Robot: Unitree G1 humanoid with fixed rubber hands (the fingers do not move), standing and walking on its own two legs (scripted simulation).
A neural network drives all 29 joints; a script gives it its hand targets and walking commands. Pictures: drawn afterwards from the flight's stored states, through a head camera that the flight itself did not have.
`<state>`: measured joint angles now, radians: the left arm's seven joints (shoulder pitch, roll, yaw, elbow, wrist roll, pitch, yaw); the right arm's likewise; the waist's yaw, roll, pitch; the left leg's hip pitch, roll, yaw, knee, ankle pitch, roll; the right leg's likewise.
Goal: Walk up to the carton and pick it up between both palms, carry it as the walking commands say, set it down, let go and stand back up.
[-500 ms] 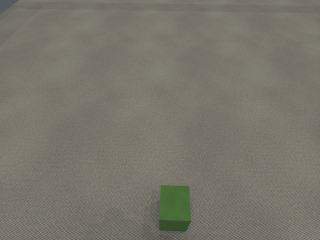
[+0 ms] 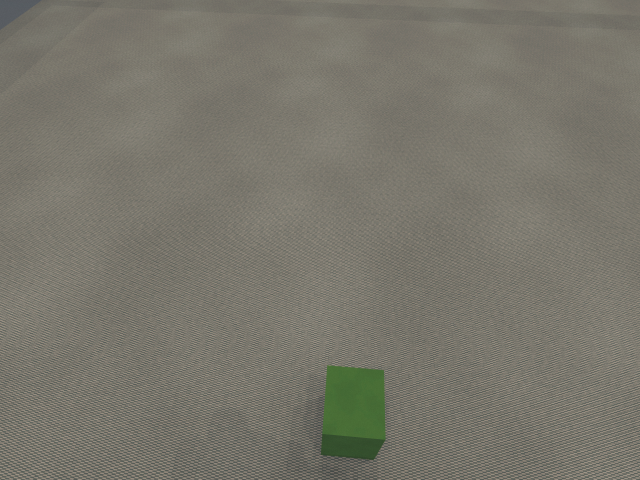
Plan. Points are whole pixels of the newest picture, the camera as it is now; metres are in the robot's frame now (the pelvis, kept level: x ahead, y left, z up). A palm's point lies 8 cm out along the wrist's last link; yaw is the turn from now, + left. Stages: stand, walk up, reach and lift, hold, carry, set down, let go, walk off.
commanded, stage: stand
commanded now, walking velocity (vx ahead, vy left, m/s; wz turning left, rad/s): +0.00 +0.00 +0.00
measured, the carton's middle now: (351, 414) +0.38 -0.07 -0.66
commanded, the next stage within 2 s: reach and lift in 0.04 s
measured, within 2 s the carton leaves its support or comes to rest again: neither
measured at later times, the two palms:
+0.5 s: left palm (186, 468) +0.16 +0.21 -0.15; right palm out of the picture +0.16 -0.23 -0.15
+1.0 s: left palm (229, 400) +0.26 +0.17 -0.18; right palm (473, 410) +0.26 -0.22 -0.18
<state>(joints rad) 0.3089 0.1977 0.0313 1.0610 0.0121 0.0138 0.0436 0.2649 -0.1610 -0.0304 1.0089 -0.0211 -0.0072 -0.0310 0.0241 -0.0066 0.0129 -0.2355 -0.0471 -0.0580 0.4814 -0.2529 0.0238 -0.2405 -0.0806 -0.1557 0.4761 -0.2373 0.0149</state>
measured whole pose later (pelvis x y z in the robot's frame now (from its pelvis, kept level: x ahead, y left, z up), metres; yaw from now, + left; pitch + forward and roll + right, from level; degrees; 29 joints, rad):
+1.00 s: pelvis -0.08 -0.01 -0.09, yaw -2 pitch +19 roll +1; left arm -0.50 0.10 0.17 0.63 0.03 0.40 0.07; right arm -0.55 -0.17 -0.19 0.70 -0.03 0.40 -0.01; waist 0.01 -0.01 0.08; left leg -1.03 -0.01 -0.02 1.06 -0.36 -0.02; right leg -1.05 0.00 0.00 1.06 -0.33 -0.01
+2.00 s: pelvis -0.08 -0.01 -0.19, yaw -1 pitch +49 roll +1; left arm -1.01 0.08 0.33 0.84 0.08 0.05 0.14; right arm -1.04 -0.18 -0.34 0.91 -0.07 0.05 -0.03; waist -0.02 0.02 -0.11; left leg -1.82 -0.05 -0.04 1.41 -0.44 -0.04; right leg -1.85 0.03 0.03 1.41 -0.41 0.01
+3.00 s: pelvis -0.11 -0.01 -0.40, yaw +0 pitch +39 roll +1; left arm -1.32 0.25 0.08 1.08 -0.21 -0.01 0.17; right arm -1.36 -0.34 -0.08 1.17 0.21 -0.03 -0.10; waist -0.02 0.01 0.29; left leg -2.26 -0.09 -0.03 2.16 -0.58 -0.06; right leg -2.30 0.03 0.03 2.15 -0.54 0.01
